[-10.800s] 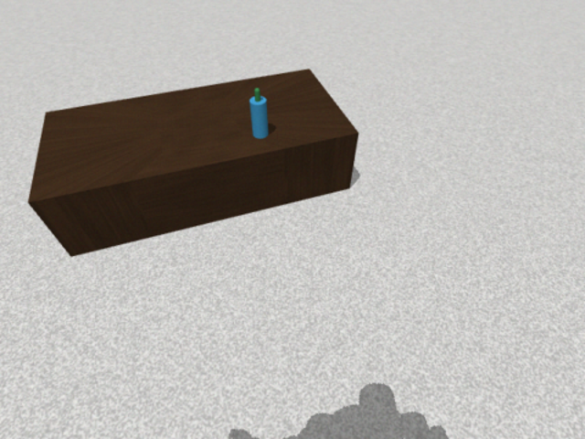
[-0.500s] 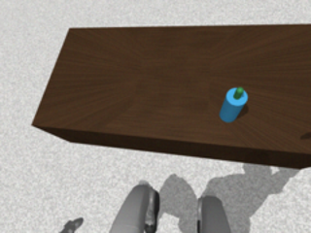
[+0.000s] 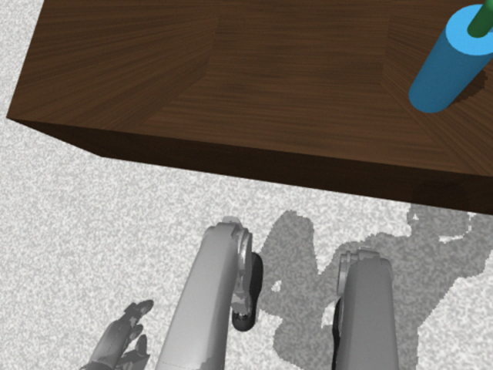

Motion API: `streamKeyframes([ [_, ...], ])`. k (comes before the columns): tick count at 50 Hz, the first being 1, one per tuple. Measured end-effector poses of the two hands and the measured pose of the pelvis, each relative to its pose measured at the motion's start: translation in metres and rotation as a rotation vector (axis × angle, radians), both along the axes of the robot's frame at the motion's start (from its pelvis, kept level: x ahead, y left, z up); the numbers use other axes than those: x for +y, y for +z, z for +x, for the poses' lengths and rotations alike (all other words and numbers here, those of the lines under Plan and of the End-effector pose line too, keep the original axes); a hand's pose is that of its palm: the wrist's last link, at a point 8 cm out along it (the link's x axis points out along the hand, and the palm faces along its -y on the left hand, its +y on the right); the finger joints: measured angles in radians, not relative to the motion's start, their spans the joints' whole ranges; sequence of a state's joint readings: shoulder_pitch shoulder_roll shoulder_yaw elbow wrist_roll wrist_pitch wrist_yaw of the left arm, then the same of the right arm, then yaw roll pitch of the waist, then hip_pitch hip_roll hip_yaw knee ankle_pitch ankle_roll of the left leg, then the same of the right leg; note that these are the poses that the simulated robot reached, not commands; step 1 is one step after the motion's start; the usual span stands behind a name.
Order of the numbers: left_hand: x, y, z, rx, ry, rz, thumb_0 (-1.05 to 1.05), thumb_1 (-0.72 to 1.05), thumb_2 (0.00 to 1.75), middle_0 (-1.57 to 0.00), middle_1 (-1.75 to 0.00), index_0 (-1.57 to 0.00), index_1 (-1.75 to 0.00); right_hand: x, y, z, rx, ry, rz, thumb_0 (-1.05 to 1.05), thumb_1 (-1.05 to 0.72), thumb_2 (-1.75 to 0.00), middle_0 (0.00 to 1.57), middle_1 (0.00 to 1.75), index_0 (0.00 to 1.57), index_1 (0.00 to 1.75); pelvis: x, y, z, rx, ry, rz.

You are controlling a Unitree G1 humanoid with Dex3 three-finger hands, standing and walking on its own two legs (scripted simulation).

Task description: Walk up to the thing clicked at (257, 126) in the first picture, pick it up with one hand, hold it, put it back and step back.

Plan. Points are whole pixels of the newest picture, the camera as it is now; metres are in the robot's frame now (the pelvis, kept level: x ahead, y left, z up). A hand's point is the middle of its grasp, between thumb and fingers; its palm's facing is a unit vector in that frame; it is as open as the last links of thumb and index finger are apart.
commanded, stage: approach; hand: right
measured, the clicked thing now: (457, 56) +0.56 -0.21 -0.05
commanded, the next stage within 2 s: close in in 0.02 s
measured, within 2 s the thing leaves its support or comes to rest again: neither
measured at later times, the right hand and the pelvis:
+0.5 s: hand (483, 91) +0.52 -0.25 -0.07, palm faces +0.07 +1.00 -0.03, open 17.3 cm; pelvis -0.04 +0.00 -0.10, yaw +0 degrees
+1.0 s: hand (458, 86) +0.53 -0.22 -0.07, palm faces +0.10 +0.99 -0.04, open 17.5 cm; pelvis -0.02 +0.00 -0.08, yaw -3 degrees
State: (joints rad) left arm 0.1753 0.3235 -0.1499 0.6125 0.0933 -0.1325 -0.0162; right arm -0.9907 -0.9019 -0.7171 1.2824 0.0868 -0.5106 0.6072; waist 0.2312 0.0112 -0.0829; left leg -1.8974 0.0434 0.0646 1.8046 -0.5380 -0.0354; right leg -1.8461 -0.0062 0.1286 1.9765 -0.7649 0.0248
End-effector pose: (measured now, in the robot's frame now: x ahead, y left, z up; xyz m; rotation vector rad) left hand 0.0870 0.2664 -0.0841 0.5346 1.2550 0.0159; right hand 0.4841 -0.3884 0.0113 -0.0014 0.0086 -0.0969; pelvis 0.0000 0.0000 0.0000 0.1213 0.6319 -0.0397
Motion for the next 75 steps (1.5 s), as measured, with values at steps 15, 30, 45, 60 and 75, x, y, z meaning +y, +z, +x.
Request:
streamKeyframes([
  [15, -0.002, -0.084, -0.091, 0.134, 0.080, 0.007, 0.01, 0.90, 0.90, -0.20, -0.31, -0.21, -0.31, 0.055, -0.093, 0.000, 0.014, 0.028, -0.010, -0.02, 0.48, -0.04, 0.07, 0.04, 0.06, 0.04, -0.001, -0.093, -0.042, -0.058, -0.001, 0.017],
  [30, -0.002, -0.081, -0.101, 0.145, 0.161, 0.011, 0.01, 0.90, 0.89, -0.20, -0.31, -0.21, -0.30, 0.097, -0.071, 0.022, 0.024, 0.014, -0.010, -0.02, 0.52, -0.03, 0.06, 0.04, 0.06, 0.04, -0.006, -0.088, -0.033, -0.026, -0.014, 0.004],
  [45, 0.008, -0.085, -0.052, 0.117, 0.099, 0.002, 0.01, 0.89, 0.91, -0.21, -0.31, -0.20, -0.31, 0.112, -0.087, 0.021, 0.007, -0.016, -0.013, -0.02, 0.56, -0.04, 0.04, 0.04, 0.04, 0.04, -0.002, -0.083, -0.024, 0.005, -0.030, -0.023],
  [60, 0.005, -0.096, -0.046, 0.104, 0.095, -0.029, 0.01, 0.87, 0.93, -0.21, -0.31, -0.19, -0.33, 0.129, -0.081, 0.022, 0.026, 0.005, -0.012, -0.01, 0.49, -0.04, 0.19, 0.10, 0.19, 0.10, -0.002, -0.086, -0.028, -0.009, -0.036, -0.032],
  [75, 0.002, -0.093, -0.079, 0.187, 0.129, -0.004, 0.01, 0.88, 0.91, -0.21, -0.31, -0.20, -0.32, 0.131, -0.081, 0.037, 0.009, -0.003, -0.031, -0.01, 0.44, -0.13, 0.60, 0.34, 0.60, 0.35, -0.003, -0.091, -0.031, -0.010, -0.035, -0.022],
])
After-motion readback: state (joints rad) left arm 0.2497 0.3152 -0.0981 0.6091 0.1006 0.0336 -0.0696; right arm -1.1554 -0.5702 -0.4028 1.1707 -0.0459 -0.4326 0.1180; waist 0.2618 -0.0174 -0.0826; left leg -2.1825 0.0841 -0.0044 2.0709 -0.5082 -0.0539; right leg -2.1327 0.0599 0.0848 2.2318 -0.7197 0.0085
